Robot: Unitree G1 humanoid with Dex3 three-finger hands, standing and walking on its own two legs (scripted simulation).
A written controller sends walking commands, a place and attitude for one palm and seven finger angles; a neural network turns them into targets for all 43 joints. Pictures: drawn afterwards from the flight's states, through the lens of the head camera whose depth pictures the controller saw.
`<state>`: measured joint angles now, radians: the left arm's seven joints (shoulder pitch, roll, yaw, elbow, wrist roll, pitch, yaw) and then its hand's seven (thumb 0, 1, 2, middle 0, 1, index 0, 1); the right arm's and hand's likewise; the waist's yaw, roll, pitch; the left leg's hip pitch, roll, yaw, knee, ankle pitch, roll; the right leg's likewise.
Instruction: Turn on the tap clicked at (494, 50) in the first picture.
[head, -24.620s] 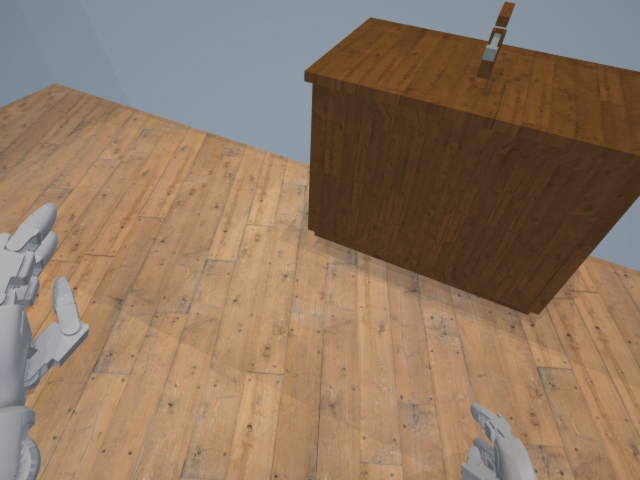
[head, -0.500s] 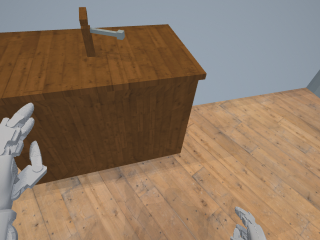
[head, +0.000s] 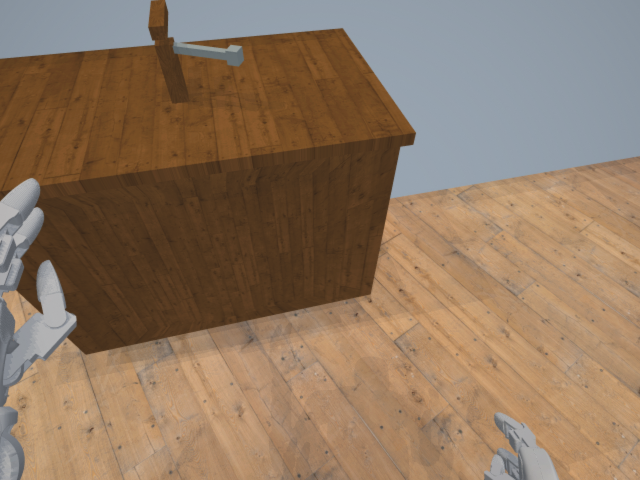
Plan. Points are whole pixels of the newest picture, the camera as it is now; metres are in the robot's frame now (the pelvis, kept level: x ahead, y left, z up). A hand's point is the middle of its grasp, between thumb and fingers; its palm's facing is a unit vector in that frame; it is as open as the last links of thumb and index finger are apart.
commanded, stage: stop stepping back and stand still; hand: left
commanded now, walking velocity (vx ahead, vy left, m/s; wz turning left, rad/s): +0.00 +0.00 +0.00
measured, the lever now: (234, 55) +0.83 +0.21 +0.13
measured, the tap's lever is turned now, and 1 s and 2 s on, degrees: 62 62 62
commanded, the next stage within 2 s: stand and check the lever's angle in 0.60 s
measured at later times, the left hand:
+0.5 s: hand (59, 292) +0.25 +0.25 +0.18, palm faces +0.38 -0.85 -0.37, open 7.4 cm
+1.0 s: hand (52, 303) +0.24 +0.26 +0.17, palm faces +0.36 -0.86 -0.35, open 7.4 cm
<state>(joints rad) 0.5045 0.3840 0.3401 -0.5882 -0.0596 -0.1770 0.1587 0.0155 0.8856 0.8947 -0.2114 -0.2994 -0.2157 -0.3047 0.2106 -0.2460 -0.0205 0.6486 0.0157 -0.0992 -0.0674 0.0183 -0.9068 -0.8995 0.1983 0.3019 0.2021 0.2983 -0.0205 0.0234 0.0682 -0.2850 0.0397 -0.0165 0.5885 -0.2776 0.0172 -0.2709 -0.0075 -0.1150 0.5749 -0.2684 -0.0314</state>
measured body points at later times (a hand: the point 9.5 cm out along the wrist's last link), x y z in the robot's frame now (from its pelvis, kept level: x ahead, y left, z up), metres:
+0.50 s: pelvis +0.03 +0.02 +0.01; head +0.04 +0.02 +0.46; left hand +0.22 +0.30 +0.20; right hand +0.21 -0.21 -0.07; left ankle +0.03 +0.13 -0.73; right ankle +0.03 -0.10 -0.73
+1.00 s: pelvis +0.02 +0.03 +0.02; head +0.02 +0.03 +0.46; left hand +0.21 +0.30 +0.19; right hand +0.19 -0.21 -0.07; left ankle +0.03 +0.13 -0.73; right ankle +0.03 -0.10 -0.73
